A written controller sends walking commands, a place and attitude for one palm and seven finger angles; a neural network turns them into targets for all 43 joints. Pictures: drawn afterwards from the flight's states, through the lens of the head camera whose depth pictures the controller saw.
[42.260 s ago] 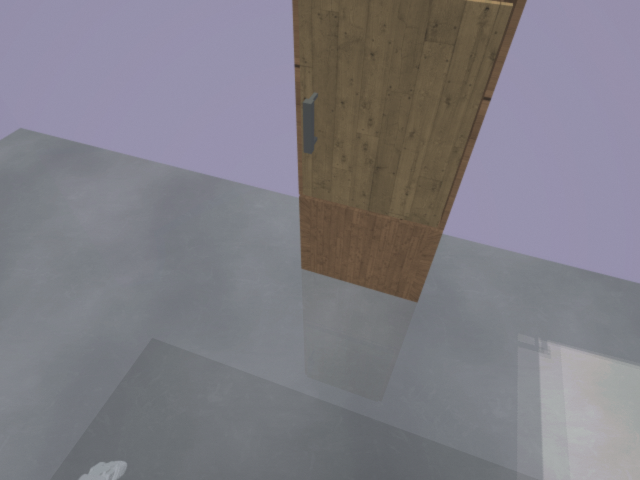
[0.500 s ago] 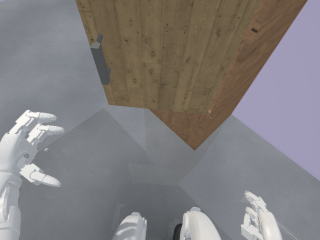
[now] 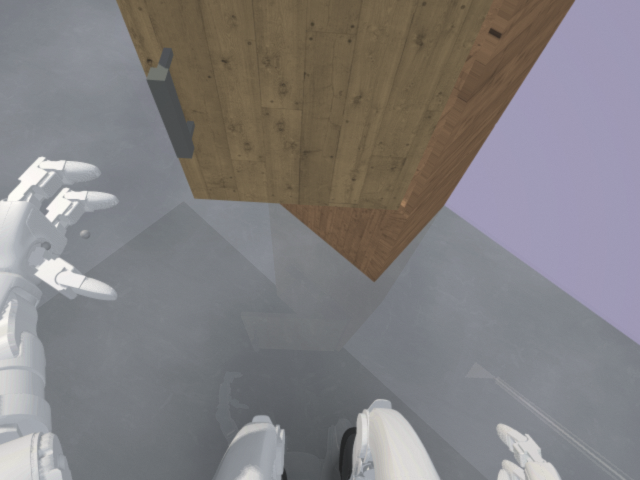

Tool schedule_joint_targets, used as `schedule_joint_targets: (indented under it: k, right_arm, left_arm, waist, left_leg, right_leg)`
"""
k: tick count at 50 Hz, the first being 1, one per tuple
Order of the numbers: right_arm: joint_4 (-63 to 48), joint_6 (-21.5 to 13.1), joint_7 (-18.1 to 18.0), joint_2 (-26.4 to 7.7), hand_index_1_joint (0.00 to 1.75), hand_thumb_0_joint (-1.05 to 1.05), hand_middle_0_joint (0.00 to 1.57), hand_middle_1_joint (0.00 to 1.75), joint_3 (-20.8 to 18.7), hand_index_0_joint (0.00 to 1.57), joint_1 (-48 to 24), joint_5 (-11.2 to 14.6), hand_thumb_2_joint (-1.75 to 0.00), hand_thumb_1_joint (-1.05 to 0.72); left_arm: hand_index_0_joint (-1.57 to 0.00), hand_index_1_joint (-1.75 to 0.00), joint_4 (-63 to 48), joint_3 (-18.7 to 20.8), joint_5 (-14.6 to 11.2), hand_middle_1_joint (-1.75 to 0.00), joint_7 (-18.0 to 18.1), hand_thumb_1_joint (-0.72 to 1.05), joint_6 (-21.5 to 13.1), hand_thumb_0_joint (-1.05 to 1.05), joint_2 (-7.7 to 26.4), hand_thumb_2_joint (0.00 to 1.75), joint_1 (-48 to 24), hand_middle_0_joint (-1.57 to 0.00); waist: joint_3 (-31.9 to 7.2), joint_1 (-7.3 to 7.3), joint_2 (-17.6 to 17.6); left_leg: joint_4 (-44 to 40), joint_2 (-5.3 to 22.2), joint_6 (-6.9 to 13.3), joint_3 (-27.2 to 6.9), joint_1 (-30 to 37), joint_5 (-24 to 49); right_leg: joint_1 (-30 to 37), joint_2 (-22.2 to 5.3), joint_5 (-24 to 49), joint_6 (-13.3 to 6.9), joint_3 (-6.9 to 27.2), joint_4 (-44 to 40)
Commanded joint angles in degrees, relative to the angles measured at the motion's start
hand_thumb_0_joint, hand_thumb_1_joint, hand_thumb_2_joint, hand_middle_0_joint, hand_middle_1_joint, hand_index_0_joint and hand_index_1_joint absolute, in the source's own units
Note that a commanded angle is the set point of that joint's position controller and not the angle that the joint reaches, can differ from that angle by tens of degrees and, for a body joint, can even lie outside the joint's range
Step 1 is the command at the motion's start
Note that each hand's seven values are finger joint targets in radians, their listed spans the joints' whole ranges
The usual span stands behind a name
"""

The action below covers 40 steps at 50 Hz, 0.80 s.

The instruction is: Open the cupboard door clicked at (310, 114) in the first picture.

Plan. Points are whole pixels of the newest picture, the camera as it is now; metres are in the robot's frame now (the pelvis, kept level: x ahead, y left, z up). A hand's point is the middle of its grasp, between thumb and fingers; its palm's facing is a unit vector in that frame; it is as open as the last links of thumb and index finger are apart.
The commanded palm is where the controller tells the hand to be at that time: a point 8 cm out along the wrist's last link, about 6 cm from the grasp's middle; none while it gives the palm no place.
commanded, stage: move the hooked fingers beside the handle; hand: left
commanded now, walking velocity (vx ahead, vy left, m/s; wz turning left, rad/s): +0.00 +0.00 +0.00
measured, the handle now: (176, 106) +0.59 +0.23 +0.04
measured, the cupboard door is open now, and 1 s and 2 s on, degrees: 41 41 41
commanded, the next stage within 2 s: slide the fingers in behind the handle in 1.78 s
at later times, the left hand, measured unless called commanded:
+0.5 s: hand (105, 171) +0.47 +0.29 +0.05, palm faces +0.00 -1.00 -0.02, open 14.0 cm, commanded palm +0.46 +0.32 +0.04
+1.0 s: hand (122, 120) +0.55 +0.29 +0.05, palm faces +0.01 -1.00 -0.02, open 14.0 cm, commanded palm +0.55 +0.31 +0.04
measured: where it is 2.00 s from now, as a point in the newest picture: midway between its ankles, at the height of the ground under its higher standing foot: outside the picture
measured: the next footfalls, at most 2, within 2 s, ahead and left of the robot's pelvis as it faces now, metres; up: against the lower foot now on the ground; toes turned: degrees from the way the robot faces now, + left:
none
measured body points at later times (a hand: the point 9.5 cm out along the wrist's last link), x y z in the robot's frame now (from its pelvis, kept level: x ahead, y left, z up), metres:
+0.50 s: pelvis +0.00 +0.01 -0.01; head +0.15 +0.04 +0.41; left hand +0.46 +0.34 +0.05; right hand +0.06 -0.27 -0.11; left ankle -0.01 +0.08 -0.63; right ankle +0.07 -0.12 -0.63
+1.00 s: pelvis -0.01 +0.01 -0.03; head +0.20 +0.05 +0.37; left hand +0.55 +0.34 +0.05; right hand -0.01 -0.27 -0.12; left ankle -0.01 +0.08 -0.63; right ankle +0.07 -0.12 -0.63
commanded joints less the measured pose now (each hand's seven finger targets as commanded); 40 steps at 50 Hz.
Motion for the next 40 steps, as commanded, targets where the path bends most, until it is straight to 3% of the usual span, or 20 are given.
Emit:
schedule_joint_targets:
  k: [1,2,3,7,9,11,12,13,16,19,21,23,25,28,30,32,34,36,38,40]
  right_arm:
    - [-4.5,-1.1,-0.9,-10.1,0.30,0.00,0.20,0.30,-4.0,0.20,4.3,-0.3,-0.90,-0.90]
    - [-4.4,-1.1,-0.9,-10.2,0.30,0.00,0.20,0.30,-3.9,0.20,4.5,-0.3,-0.90,-0.90]
    - [-3.6,-0.6,-0.9,-10.5,0.30,0.00,0.20,0.30,-4.1,0.20,5.3,-0.4,-0.90,-0.90]
    - [-3.6,0.9,-0.6,-10.7,0.30,0.00,0.20,0.30,-3.8,0.20,6.1,-0.6,-0.90,-0.90]
    - [-3.0,1.9,-0.4,-10.5,0.30,0.00,0.20,0.30,-3.6,0.20,6.5,-0.7,-0.90,-0.90]
    - [-3.2,2.7,-0.3,-10.7,0.30,0.00,0.20,0.30,-3.5,0.20,6.8,-0.7,-0.90,-0.90]
    - [-3.6,2.9,-0.2,-10.5,0.30,0.00,0.20,0.30,-3.4,0.20,7.0,-0.7,-0.90,-0.90]
    - [-3.1,3.4,-0.1,-10.9,0.30,0.00,0.20,0.30,-3.5,0.20,7.7,-0.9,-0.90,-0.90]
    - [-2.8,4.4,0.1,-10.9,0.30,0.00,0.20,0.30,-3.2,0.20,7.8,-1.0,-0.90,-0.90]
    - [-2.4,5.2,0.0,-11.3,0.30,0.00,0.20,0.30,-3.1,0.20,8.7,-1.2,-0.90,-0.90]
    - [-2.1,5.8,0.0,-11.3,0.30,0.00,0.20,0.30,-3.1,0.20,9.2,-1.3,-0.90,-0.90]
    - [-1.7,6.3,-0.1,-11.8,0.30,0.00,0.20,0.30,-3.1,0.20,9.9,-1.4,-0.90,-0.90]
    - [-1.3,6.8,0.0,-11.7,0.30,0.00,0.20,0.30,-2.9,0.20,10.1,-1.5,-0.90,-0.90]
    - [-1.1,7.5,-0.1,-12.2,0.30,0.00,0.20,0.30,-2.6,0.20,10.9,-1.7,-0.90,-0.90]
    - [-1.4,8.0,0.0,-12.0,0.30,0.00,0.20,0.30,-2.2,0.20,11.0,-1.8,-0.90,-0.90]
    - [-1.7,8.3,0.2,-12.0,0.30,0.00,0.20,0.30,-1.9,0.20,11.4,-1.9,-0.90,-0.90]
    - [-1.3,8.8,0.1,-12.4,0.30,0.00,0.20,0.30,-1.7,0.20,11.9,-2.0,-0.90,-0.90]
    - [-1.8,9.1,0.1,-12.6,0.30,0.00,0.20,0.30,-1.2,0.20,12.1,-2.1,-0.90,-0.90]
    - [-1.9,9.3,0.1,-12.7,0.30,0.00,0.20,0.30,-0.9,0.20,12.7,-2.2,-0.90,-0.90]
    - [-1.9,9.7,0.0,-12.9,0.30,0.00,0.20,0.30,-0.4,0.20,12.9,-2.2,-0.90,-0.90]
  left_arm:
    - [-0.30,-1.20,-8.5,2.1,0.5,-1.20,1.2,-0.50,-4.8,0.00,17.2,0.30,-22.0,-0.30]
    - [-0.30,-1.20,-8.5,1.3,0.3,-1.20,1.3,-0.50,-5.2,0.00,16.8,0.30,-25.1,-0.30]
    - [-0.30,-1.20,-6.6,2.9,0.9,-1.20,1.5,-0.50,-5.3,0.00,18.7,0.30,-25.3,-0.30]
    - [-0.30,-1.20,-3.0,4.0,1.9,-1.20,2.1,-0.50,-5.3,0.00,20.8,0.30,-26.4,-0.30]
    - [-0.30,-1.20,0.5,3.3,2.8,-1.20,2.3,-0.50,-4.7,0.00,20.7,0.30,-28.8,-0.30]
    - [-0.30,-1.20,2.0,4.2,3.5,-1.20,2.7,-0.50,-4.8,0.00,22.3,0.30,-30.0,-0.30]
    - [-0.30,-1.20,2.3,3.1,3.2,-1.20,2.4,-0.50,-5.0,0.00,21.1,0.30,-31.4,-0.30]
    - [-0.30,-1.20,2.6,4.7,3.8,-1.20,2.5,-0.50,-5.3,0.00,23.4,0.30,-31.8,-0.30]
    - [-0.30,-1.20,5.4,4.2,4.3,-1.20,2.4,-0.50,-5.5,0.00,23.7,0.30,-34.6,-0.30]
    - [-0.30,-1.20,6.8,4.6,5.1,-1.20,2.1,-0.50,-6.0,0.00,25.8,0.30,-38.1,-0.30]
    - [-0.30,-1.20,6.8,3.1,5.5,-1.20,2.1,-0.50,-6.0,0.00,24.7,0.30,-39.8,-0.30]
    - [-0.30,-1.20,7.5,4.1,5.9,-1.20,1.9,-0.50,-6.0,0.00,27.1,0.30,-42.6,-0.30]
    - [-0.30,-1.20,9.2,3.0,6.2,-1.20,2.1,-0.50,-5.3,0.00,26.1,0.30,-43.7,-0.30]
    - [-0.30,-1.20,10.5,4.9,7.1,-1.20,2.6,-0.50,-5.0,0.00,30.0,0.30,-46.7,-0.30]
    - [-0.30,-1.20,11.1,4.9,7.9,-1.20,3.0,-0.50,-4.7,0.00,31.0,0.30,-47.5,-0.30]
    - [-0.30,-1.20,11.8,4.3,8.2,-1.20,3.2,-0.50,-4.6,0.00,31.0,0.30,-49.0,-0.30]
    - [-0.30,-1.20,13.4,4.4,9.0,-1.20,3.6,-0.50,-4.1,0.00,32.5,0.30,-51.3,-0.30]
    - [-0.30,-1.20,14.9,5.3,9.7,-1.20,3.9,-0.50,-3.3,0.00,34.7,0.30,-52.1,-0.30]
    - [-0.30,-1.20,15.2,5.2,10.3,-1.20,3.8,-0.50,-3.2,0.00,35.9,0.30,-54.2,-0.30]
    - [-0.30,-1.20,16.8,5.3,11.2,-1.20,4.0,-0.50,-2.4,0.00,38.1,0.30,-56.0,-0.30]
  waist:
    - [-22.8,-0.74,8.2]
    - [-23.3,-1.35,8.1]
    - [-24.5,-1.04,7.1]
    - [-26.1,-0.47,8.1]
    - [-25.1,-1.60,6.8]
    - [-24.7,-1.61,6.9]
    - [-25.0,-1.92,7.5]
    - [-26.8,-1.63,7.5]
    - [-25.3,-2.91,6.7]
    - [-26.7,-3.35,9.1]
    - [-27.6,-4.32,9.6]
    - [-28.8,-4.52,10.4]
    - [-27.5,-5.43,10.6]
    - [-28.6,-5.93,10.1]
    - [-29.3,-5.84,12.4]
    - [-28.9,-6.49,13.1]
    - [-28.3,-7.62,12.5]
    - [-28.1,-7.85,11.8]
    - [-29.7,-8.35,13.4]
    - [-28.1,-9.12,12.9]
  left_leg:
    - [-12.1,0.8,-4.0,-5.3,11.0,22.5]
    - [-11.7,0.8,-4.3,-5.6,11.9,24.2]
    - [-11.6,1.1,-4.4,-5.8,12.7,24.6]
    - [-11.0,0.9,-4.8,-6.2,12.9,29.0]
    - [-10.3,1.1,-4.2,-5.5,11.0,28.0]
    - [-10.3,1.0,-3.9,-5.6,9.9,26.9]
    - [-10.1,1.0,-4.2,-5.6,10.6,28.7]
    - [-10.0,1.4,-4.3,-5.8,11.6,29.6]
    - [-9.2,1.2,-3.6,-5.5,9.3,27.3]
    - [-8.7,1.3,-3.9,-6.0,10.5,29.0]
    - [-8.3,1.5,-3.9,-6.4,12.0,30.3]
    - [-7.8,1.8,-4.5,-7.2,12.8,32.6]
    - [-7.5,1.8,-4.3,-7.2,12.6,31.7]
    - [-7.0,1.8,-4.2,-7.4,11.5,31.2]
    - [-6.7,1.6,-4.1,-7.2,10.9,31.0]
    - [-6.4,1.7,-4.2,-7.5,10.9,31.7]
    - [-5.9,1.9,-3.9,-7.7,9.9,30.1]
    - [-5.6,1.7,-3.3,-7.3,7.2,27.7]
    - [-5.2,1.8,-3.4,-7.4,7.8,28.5]
    - [-4.6,1.8,-3.0,-7.3,5.5,27.0]
  right_leg:
    - [15.7,1.7,5.2,-0.8,3.4,-4.6]
    - [14.9,1.9,5.8,-1.0,3.1,-4.2]
    - [15.1,1.9,5.9,-0.8,3.1,-4.3]
    - [15.8,2.0,7.9,-1.0,2.9,-3.6]
    - [16.0,1.9,9.1,-0.6,3.2,-3.7]
    - [16.0,1.9,8.9,-0.6,3.3,-3.7]
    - [15.6,2.2,9.4,-0.8,3.1,-3.4]
    - [15.8,2.3,9.7,-0.6,3.1,-3.4]
    - [15.4,2.3,9.6,-0.4,3.4,-3.5]
    - [14.4,2.4,10.1,-0.6,3.4,-3.0]
    - [12.7,2.4,10.1,-0.4,3.2,-3.1]
    - [11.7,2.6,10.4,-0.5,2.9,-2.4]
    - [10.3,2.6,9.8,-0.3,2.8,-2.8]
    - [10.7,2.8,10.0,-0.4,2.8,-2.5]
    - [10.7,2.7,10.0,-0.4,2.9,-2.2]
    - [9.9,2.9,10.1,-0.6,2.7,-2.0]
    - [9.0,3.0,9.5,-0.3,2.7,-2.2]
    - [10.0,3.0,9.1,-0.3,2.9,-2.1]
    - [9.6,3.2,9.6,-0.3,2.9,-1.7]
    - [9.3,3.2,9.2,-0.2,2.9,-1.7]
